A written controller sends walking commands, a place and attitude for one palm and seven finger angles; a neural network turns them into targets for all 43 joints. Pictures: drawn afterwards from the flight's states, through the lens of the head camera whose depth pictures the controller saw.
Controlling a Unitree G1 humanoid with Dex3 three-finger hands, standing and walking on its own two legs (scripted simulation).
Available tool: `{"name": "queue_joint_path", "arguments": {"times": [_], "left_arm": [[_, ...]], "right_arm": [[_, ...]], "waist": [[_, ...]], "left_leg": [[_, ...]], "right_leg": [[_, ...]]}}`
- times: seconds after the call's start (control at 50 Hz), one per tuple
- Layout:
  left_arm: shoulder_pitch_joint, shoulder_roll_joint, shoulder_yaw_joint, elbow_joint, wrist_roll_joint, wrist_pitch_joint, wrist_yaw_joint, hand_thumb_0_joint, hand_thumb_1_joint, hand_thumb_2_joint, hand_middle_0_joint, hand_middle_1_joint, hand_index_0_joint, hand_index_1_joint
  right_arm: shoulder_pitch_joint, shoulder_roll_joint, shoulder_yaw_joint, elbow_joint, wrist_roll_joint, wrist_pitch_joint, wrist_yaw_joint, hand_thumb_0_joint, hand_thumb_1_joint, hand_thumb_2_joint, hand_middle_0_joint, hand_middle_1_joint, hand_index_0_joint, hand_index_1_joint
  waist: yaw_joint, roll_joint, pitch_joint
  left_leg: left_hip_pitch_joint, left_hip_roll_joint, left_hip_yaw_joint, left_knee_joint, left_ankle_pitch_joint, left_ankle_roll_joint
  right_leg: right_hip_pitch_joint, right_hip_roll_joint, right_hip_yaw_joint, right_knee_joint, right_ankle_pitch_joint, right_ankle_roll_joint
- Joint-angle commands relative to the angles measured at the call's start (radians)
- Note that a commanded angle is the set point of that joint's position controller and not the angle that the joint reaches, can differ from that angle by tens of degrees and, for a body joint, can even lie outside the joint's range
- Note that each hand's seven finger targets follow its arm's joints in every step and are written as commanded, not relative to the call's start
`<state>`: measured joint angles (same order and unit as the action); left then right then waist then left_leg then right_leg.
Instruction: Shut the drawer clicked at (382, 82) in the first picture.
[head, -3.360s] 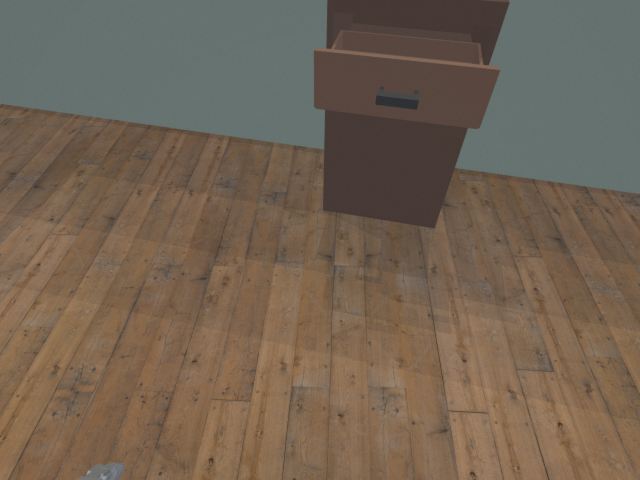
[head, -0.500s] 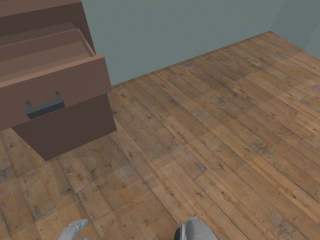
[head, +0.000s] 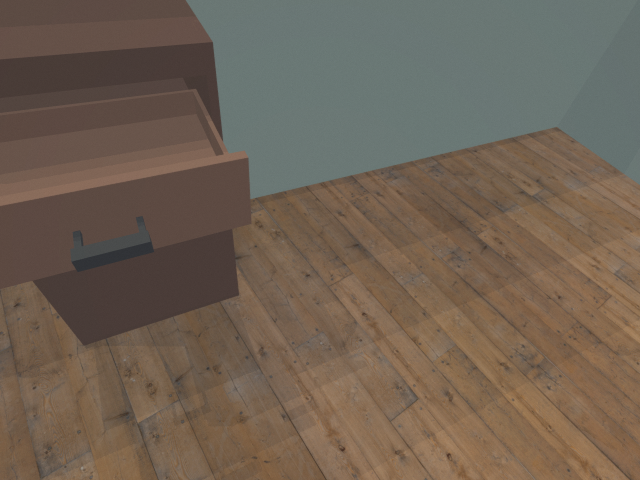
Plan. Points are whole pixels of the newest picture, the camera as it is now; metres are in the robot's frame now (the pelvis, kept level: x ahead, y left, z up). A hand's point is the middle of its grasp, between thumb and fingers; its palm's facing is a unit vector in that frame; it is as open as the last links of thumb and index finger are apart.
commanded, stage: turn to face it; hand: left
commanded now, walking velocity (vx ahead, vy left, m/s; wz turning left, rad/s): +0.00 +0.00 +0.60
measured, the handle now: (111, 240) +0.45 +0.34 -0.01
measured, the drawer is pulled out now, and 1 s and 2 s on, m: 0.28 0.28 0.28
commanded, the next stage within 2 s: take the last steps up to it in 0.62 s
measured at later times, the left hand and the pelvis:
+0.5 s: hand out of the picture +0.03 +0.17 -0.14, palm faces +0.29 -0.91 -0.30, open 7.4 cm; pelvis +0.00 -0.05 +0.01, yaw +16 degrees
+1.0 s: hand out of the picture -0.14 +0.17 -0.17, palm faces +0.46 -0.87 -0.17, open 7.4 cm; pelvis -0.02 +0.00 +0.02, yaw +24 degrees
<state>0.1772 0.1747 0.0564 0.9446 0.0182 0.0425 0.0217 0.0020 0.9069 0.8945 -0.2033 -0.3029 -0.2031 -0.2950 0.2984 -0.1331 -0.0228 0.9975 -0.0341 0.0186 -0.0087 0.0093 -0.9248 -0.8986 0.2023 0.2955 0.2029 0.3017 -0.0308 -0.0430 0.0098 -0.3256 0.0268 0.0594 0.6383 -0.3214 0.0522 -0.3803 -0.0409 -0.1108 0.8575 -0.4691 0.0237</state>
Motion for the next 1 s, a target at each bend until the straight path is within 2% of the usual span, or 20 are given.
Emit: {"name": "queue_joint_path", "arguments": {"times": [0.0, 0.04, 0.18, 0.28, 0.34, 0.36, 0.38, 0.4, 0.42, 0.48, 0.62, 0.7, 0.74, 0.78, 0.8, 0.82, 0.84, 0.86, 0.9, 0.98], "left_arm": [[-0.008, 0.084, 0.036, -0.072, -0.004, -0.027, -0.003, 0.000, 0.900, 0.900, -0.200, -0.300, -0.200, -0.300], [-0.013, 0.084, 0.036, -0.066, -0.007, -0.024, -0.003, 0.000, 0.900, 0.900, -0.200, -0.300, -0.200, -0.300], [-0.038, 0.104, 0.037, -0.084, -0.012, -0.015, 0.001, 0.000, 0.900, 0.900, -0.200, -0.300, -0.200, -0.300], [0.022, 0.115, 0.032, -0.088, -0.016, -0.018, 0.007, 0.000, 0.900, 0.900, -0.200, -0.300, -0.200, -0.300], [0.110, 0.144, 0.036, -0.079, -0.015, -0.033, 0.014, 0.000, 0.900, 0.900, -0.200, -0.300, -0.200, -0.300], [0.130, 0.195, 0.045, -0.081, -0.005, -0.044, 0.019, 0.000, 0.900, 0.900, -0.200, -0.300, -0.200, -0.300], [0.131, 0.286, 0.060, -0.095, 0.011, -0.051, 0.022, 0.000, 0.900, 0.900, -0.200, -0.300, -0.200, -0.300], [0.113, 0.305, 0.049, -0.119, 0.003, -0.041, 0.016, 0.000, 0.900, 0.900, -0.200, -0.300, -0.200, -0.300], [0.073, 0.267, 0.057, -0.124, 0.000, -0.042, 0.023, 0.000, 0.900, 0.900, -0.200, -0.300, -0.200, -0.300], [0.009, 0.185, 0.027, -0.138, 0.001, -0.053, 0.013, 0.000, 0.900, 0.900, -0.200, -0.300, -0.200, -0.300], [0.166, 0.215, 0.029, -0.083, 0.011, -0.056, 0.012, 0.000, 0.900, 0.900, -0.200, -0.300, -0.200, -0.300], [0.190, 0.234, 0.035, -0.058, 0.016, -0.051, 0.014, 0.000, 0.900, 0.900, -0.200, -0.300, -0.200, -0.300], [0.187, 0.229, 0.033, -0.033, 0.014, -0.050, 0.011, 0.000, 0.900, 0.900, -0.200, -0.300, -0.200, -0.300], [0.152, 0.215, 0.028, -0.015, 0.003, -0.046, 0.003, 0.000, 0.900, 0.900, -0.200, -0.300, -0.200, -0.300], [0.155, 0.167, 0.018, -0.019, -0.004, -0.042, -0.004, 0.000, 0.900, 0.900, -0.200, -0.300, -0.200, -0.300], [0.155, 0.102, 0.002, -0.044, 0.000, -0.039, -0.015, 0.000, 0.900, 0.900, -0.200, -0.300, -0.200, -0.300], [0.075, 0.118, -0.001, -0.070, 0.011, -0.040, -0.014, 0.000, 0.900, 0.900, -0.200, -0.300, -0.200, -0.300], [0.018, 0.122, 0.004, -0.058, 0.018, -0.037, -0.013, 0.000, 0.900, 0.900, -0.200, -0.300, -0.200, -0.300], [0.083, 0.119, 0.006, 0.003, 0.014, -0.043, -0.031, 0.000, 0.900, 0.900, -0.200, -0.300, -0.200, -0.300], [0.152, 0.102, 0.006, 0.069, 0.012, -0.047, -0.033, 0.000, 0.900, 0.900, -0.200, -0.300, -0.200, -0.300]], "right_arm": [[0.016, -0.208, -0.054, -0.074, 0.009, -0.027, -0.023, 0.000, -0.900, -0.900, 0.200, 0.300, 0.200, 0.300], [0.023, -0.213, -0.058, -0.078, 0.011, -0.027, -0.023, 0.000, -0.900, -0.900, 0.200, 0.300, 0.200, 0.300], [0.018, -0.261, -0.083, -0.090, 0.011, -0.008, -0.015, 0.000, -0.900, -0.900, 0.200, 0.300, 0.200, 0.300], [-0.065, -0.288, -0.094, -0.123, 0.007, 0.007, -0.007, 0.000, -0.900, -0.900, 0.200, 0.300, 0.200, 0.300], [-0.113, -0.274, -0.093, -0.146, 0.018, 0.011, 0.002, 0.000, -0.900, -0.900, 0.200, 0.300, 0.200, 0.300], [-0.106, -0.230, -0.088, -0.154, 0.027, 0.011, 0.007, 0.000, -0.900, -0.900, 0.200, 0.300, 0.200, 0.300], [-0.095, -0.161, -0.076, -0.180, 0.031, 0.009, 0.010, 0.000, -0.900, -0.900, 0.200, 0.300, 0.200, 0.300], [-0.109, -0.203, -0.087, -0.187, 0.013, 0.013, 0.008, 0.000, -0.900, -0.900, 0.200, 0.300, 0.200, 0.300], [-0.129, -0.202, -0.092, -0.183, 0.010, 0.029, 0.009, 0.000, -0.900, -0.900, 0.200, 0.300, 0.200, 0.300], [-0.103, -0.195, -0.083, -0.135, 0.009, 0.034, 0.026, 0.000, -0.900, -0.900, 0.200, 0.300, 0.200, 0.300], [-0.223, -0.166, -0.058, -0.145, 0.019, 0.034, 0.024, 0.000, -0.900, -0.900, 0.200, 0.300, 0.200, 0.300], [-0.241, -0.146, -0.043, -0.141, 0.027, 0.023, 0.020, 0.000, -0.900, -0.900, 0.200, 0.300, 0.200, 0.300], [-0.191, -0.133, -0.035, -0.122, 0.026, 0.010, 0.016, 0.000, -0.900, -0.900, 0.200, 0.300, 0.200, 0.300], [-0.097, -0.143, -0.031, -0.084, 0.020, -0.011, 0.014, 0.000, -0.900, -0.900, 0.200, 0.300, 0.200, 0.300], [-0.046, -0.205, -0.043, -0.065, 0.015, -0.024, 0.009, 0.000, -0.900, -0.900, 0.200, 0.300, 0.200, 0.300], [0.025, -0.316, -0.070, -0.058, 0.005, -0.023, 0.008, 0.000, -0.900, -0.900, 0.200, 0.300, 0.200, 0.300], [0.054, -0.341, -0.071, -0.052, 0.003, -0.015, 0.006, 0.000, -0.900, -0.900, 0.200, 0.300, 0.200, 0.300], [0.056, -0.298, -0.065, -0.035, 0.000, -0.020, -0.006, 0.000, -0.900, -0.900, 0.200, 0.300, 0.200, 0.300], [-0.024, -0.207, -0.035, -0.046, 0.009, -0.036, -0.015, 0.000, -0.900, -0.900, 0.200, 0.300, 0.200, 0.300], [0.056, -0.156, -0.031, -0.008, 0.022, -0.074, -0.023, 0.000, -0.900, -0.900, 0.200, 0.300, 0.200, 0.300]], "waist": [[0.015, 0.173, -0.042], [0.005, 0.161, -0.058], [-0.020, 0.180, -0.075], [0.011, 0.213, -0.078], [0.058, 0.178, -0.089], [0.067, 0.044, -0.091], [0.064, -0.256, -0.061], [0.066, -0.168, -0.045], [0.047, -0.204, -0.033], [0.005, -0.114, 0.053], [0.078, -0.132, 0.027], [0.091, -0.170, -0.025], [0.075, -0.163, -0.056], [0.028, -0.144, -0.055], [0.007, 0.026, -0.062], [-0.026, 0.317, -0.053], [-0.059, 0.313, 0.028], [-0.063, 0.287, 0.100], [0.006, 0.209, 0.168], [0.022, 0.149, 0.077]], "left_leg": [[0.202, 0.236, -0.307, -0.309, 0.507, 0.122], [0.234, 0.213, -0.281, -0.293, 0.583, 0.121], [0.272, 0.203, -0.372, -0.281, 0.522, 0.141], [0.158, 0.173, -0.423, -0.256, 0.470, 0.129], [0.016, 0.118, -0.406, -0.177, 0.358, 0.072], [-0.109, 0.049, -0.348, -0.064, 0.205, 0.013], [-0.286, -0.109, -0.134, 0.169, -0.173, -0.076], [-0.250, -0.084, -0.151, 0.369, -0.268, -0.074], [-0.247, -0.066, -0.165, 0.477, -0.243, -0.070], [-0.244, -0.026, -0.114, 0.599, -0.060, -0.095], [-0.187, -0.011, -0.039, 0.363, -0.127, -0.118], [-0.083, -0.024, -0.012, 0.176, -0.161, -0.099], [0.019, -0.037, 0.013, 0.027, -0.109, -0.088], [0.221, -0.033, 0.032, -0.211, 0.023, -0.068], [0.364, 0.073, -0.097, -0.298, -0.009, -0.032], [0.436, 0.317, -0.418, -0.389, -0.133, 0.061], [0.322, 0.389, -0.536, -0.465, -0.254, 0.145], [0.238, 0.353, -0.526, -0.508, -0.316, 0.143], [0.168, 0.260, -0.373, -0.517, -0.204, 0.106], [0.279, 0.197, -0.213, -0.476, 0.202, 0.086]], "right_leg": [[-0.197, -0.026, 0.111, 0.256, 0.044, 0.027], [-0.176, -0.023, 0.107, 0.211, 0.051, 0.040], [-0.141, 0.002, 0.115, 0.058, 0.023, 0.056], [0.019, 0.036, 0.110, -0.121, 0.044, 0.038], [0.239, 0.030, 0.105, -0.400, 0.233, 0.029], [0.360, -0.084, 0.213, -0.541, 0.244, 0.002], [0.396, -0.363, 0.496, -0.617, 0.306, -0.109], [0.233, -0.441, 0.483, -0.605, 0.323, -0.180], [0.178, -0.390, 0.468, -0.607, 0.330, -0.177], [0.142, -0.243, 0.224, -0.552, 0.450, -0.140], [0.273, -0.271, 0.170, -0.514, 0.664, -0.169], [0.304, -0.283, 0.169, -0.482, 0.760, -0.185], [0.291, -0.270, 0.159, -0.481, 0.618, -0.152], [0.162, -0.220, 0.110, -0.448, 0.292, -0.089], [0.005, -0.158, 0.059, -0.334, 0.084, -0.042], [-0.208, -0.035, -0.045, -0.095, -0.112, 0.012], [-0.281, -0.028, 0.011, 0.050, -0.153, 0.002], [-0.304, -0.038, 0.076, 0.150, -0.085, -0.005], [-0.277, -0.058, 0.107, 0.215, 0.098, -0.010], [-0.252, -0.043, 0.102, 0.239, 0.233, 0.011]]}}
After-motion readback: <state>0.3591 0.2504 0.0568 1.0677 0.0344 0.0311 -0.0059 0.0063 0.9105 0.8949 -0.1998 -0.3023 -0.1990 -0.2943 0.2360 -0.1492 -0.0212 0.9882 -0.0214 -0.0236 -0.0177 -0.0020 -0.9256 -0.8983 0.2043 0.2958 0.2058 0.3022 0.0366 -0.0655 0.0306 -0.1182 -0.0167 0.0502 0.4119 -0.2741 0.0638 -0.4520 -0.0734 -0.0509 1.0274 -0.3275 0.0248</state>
